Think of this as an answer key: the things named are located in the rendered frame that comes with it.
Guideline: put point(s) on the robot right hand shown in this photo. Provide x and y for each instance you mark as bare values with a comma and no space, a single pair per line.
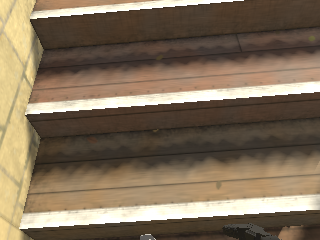
247,232

